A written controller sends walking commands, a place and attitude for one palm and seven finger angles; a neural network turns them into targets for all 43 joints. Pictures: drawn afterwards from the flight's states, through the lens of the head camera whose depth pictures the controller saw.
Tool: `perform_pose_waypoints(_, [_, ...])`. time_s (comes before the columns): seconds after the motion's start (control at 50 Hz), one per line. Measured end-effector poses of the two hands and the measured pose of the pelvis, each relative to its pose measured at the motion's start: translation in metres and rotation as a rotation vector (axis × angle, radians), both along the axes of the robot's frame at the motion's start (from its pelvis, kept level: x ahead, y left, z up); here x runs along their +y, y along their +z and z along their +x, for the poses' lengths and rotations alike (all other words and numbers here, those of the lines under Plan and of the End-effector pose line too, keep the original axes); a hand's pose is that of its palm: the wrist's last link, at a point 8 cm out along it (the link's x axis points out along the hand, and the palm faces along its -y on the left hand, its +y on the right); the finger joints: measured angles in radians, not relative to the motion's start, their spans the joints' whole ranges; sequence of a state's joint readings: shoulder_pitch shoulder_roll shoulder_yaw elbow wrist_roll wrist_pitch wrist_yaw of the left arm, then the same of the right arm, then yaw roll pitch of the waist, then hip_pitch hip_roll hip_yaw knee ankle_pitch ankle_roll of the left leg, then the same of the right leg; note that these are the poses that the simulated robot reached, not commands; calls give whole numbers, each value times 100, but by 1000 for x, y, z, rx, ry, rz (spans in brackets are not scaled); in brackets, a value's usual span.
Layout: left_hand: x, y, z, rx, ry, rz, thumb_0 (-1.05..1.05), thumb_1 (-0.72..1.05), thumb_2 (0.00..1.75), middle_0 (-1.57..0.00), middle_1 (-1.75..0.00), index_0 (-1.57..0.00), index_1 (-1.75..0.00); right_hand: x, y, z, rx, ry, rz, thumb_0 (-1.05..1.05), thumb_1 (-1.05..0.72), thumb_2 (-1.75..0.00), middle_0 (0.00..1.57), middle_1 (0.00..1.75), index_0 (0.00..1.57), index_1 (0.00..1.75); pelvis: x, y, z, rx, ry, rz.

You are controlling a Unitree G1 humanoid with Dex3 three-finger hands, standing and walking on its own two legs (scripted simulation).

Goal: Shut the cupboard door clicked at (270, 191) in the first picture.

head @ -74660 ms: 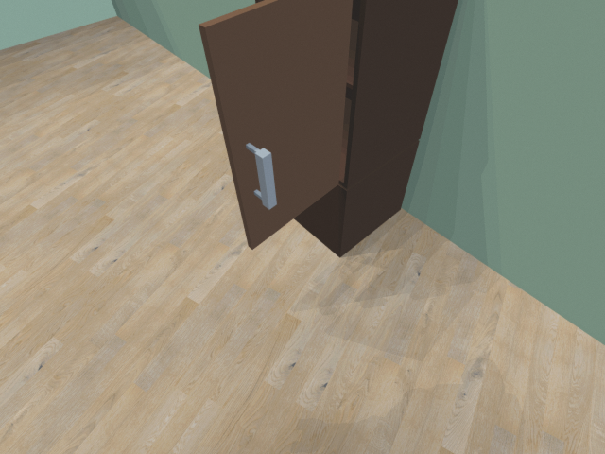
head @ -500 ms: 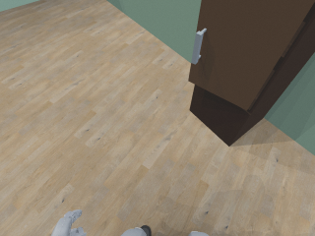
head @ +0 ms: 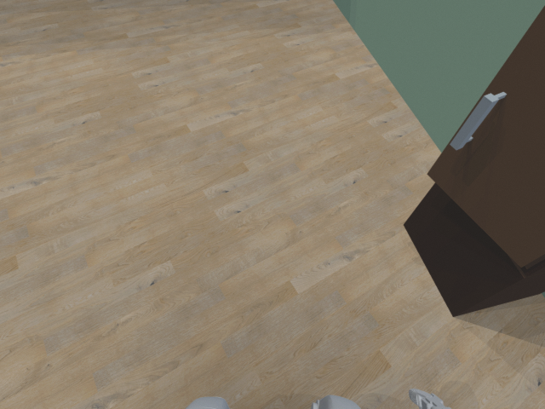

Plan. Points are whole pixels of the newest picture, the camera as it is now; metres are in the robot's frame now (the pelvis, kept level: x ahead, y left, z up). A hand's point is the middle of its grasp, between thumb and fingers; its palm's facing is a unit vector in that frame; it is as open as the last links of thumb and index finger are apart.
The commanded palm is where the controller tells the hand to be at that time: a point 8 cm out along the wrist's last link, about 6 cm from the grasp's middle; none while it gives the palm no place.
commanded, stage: walk to a spot facing it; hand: left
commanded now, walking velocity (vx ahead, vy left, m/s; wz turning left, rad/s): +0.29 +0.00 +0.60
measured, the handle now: (478, 121) +0.78 -0.46 -0.07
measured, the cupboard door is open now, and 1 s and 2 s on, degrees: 15 15 15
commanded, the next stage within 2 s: turn to face it in 0.68 s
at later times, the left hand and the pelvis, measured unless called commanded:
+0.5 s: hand out of the picture +0.07 +0.15 -0.13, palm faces +0.32 -0.91 -0.25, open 7.4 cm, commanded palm none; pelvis +0.10 -0.04 +0.02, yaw +19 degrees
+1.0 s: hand (120, 397) +0.13 +0.25 -0.16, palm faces +0.51 -0.82 -0.25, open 7.4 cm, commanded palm none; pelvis +0.18 +0.03 +0.01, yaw +28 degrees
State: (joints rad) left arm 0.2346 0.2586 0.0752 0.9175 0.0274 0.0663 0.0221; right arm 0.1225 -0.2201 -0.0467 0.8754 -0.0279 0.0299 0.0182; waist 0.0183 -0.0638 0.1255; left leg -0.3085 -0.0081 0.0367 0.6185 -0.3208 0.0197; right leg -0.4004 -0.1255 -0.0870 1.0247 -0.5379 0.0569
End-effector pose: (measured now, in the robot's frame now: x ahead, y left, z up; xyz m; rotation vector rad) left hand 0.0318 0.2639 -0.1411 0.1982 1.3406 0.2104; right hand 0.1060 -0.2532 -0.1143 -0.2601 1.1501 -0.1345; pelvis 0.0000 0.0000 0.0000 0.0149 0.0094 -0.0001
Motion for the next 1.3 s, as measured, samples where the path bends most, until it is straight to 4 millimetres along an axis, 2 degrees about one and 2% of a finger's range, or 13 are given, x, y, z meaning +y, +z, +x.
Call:
perform_pose_waypoints(0.14, [2, 26, 22, -97, 31, 12, 1, 90, 90, -19, -30, -20, -30, 5, 0, -2, 41, 45, 32, 0, -90, -90, 20, 30, 21, 30, -7, 12, 11, 0, 70, -19])
perform_pose_waypoints(0.26, [-16, 38, 56, -205, 40, 55, 1, 90, 90, -19, -30, -20, -30, -18, -23, -1, 119, 53, 70, 0, -90, -90, 20, 30, 21, 30, -32, 4, 35, -1, 134, 2])
perform_pose_waypoints(0.32, [-29, 40, 56, -239, 89, 78, 0, 90, 90, -20, -30, -20, -30, -31, -32, 14, 163, 84, 67, 0, -90, -90, 20, 30, 21, 30, -41, 0, 48, -10, 195, -2])
perform_pose_waypoints(0.42, [-55, 45, 34, -159, 198, 49, 0, 90, 90, -20, -30, -20, -30, -33, -16, 62, 154, 145, 73, 1, -91, -90, 20, 30, 20, 30, -45, 16, 76, -3, 262, 17])
perform_pose_waypoints(0.52, [-80, 37, 14, -67, 305, -11, 0, 90, 90, -20, -30, -20, -30, -15, -7, 120, 138, 233, 71, 0, -91, -90, 20, 30, 20, 30, -41, 21, 102, 4, 345, 17])
perform_pose_waypoints(0.66, [-94, 14, -17, 55, 481, -89, 0, 90, 90, -20, -30, -20, -30, 53, -10, 213, 104, 438, 53, 0, -91, -90, 19, 30, 20, 30, -17, 10, 133, -3, 455, -4])
perform_pose_waypoints(0.74, [-77, -10, -29, 118, 550, -119, 0, 90, 90, -20, -30, -20, -30, 101, -15, 265, -6, 525, 45, 0, -91, -90, 20, 30, 20, 30, 10, -11, 150, -5, 493, -23])
perform_pose_waypoints(0.78, [-59, -16, -25, 126, 563, -106, 1, 90, 90, -20, -30, -20, -30, 116, -14, 278, -40, 549, 39, 0, -91, -90, 20, 30, 20, 30, 16, -14, 152, -10, 514, -17])
perform_pose_waypoints(0.9, [0, 0, 29, -22, 539, -12, 1, 91, 90, -20, -30, -20, -30, 135, 0, 288, -45, 566, 11, 0, -91, -90, 20, 30, 20, 30, 28, 1, 162, -10, 521, -24])
perform_pose_waypoints(0.98, [19, 14, 65, -91, 498, 13, 0, 91, 90, -19, -30, -20, -30, 140, 4, 281, -33, 531, 38, 0, -90, -90, 20, 30, 20, 30, 33, 10, 174, -12, 500, -27])
perform_pose_waypoints(1.1, [15, 20, 104, -92, 430, -11, 0, 91, 90, -19, -30, -20, -30, 127, -3, 271, 12, 423, 74, -1, -91, -90, 20, 30, 21, 30, 33, 13, 195, -12, 427, -30])
perform_pose_waypoints(1.22, [-4, 12, 136, -64, 348, -24, 0, 90, 90, -19, -30, -20, -30, 83, -23, 265, 61, 291, 69, 0, -91, -90, 20, 30, 21, 30, 22, 1, 215, 3, 335, -16])
perform_pose_waypoints(1.3, [-13, 16, 147, -39, 318, -40, 0, 90, 90, -20, -30, -20, -30, 58, -19, 257, 112, 230, 20, 0, -91, -90, 20, 30, 20, 30, 21, 7, 220, 10, 304, -21])
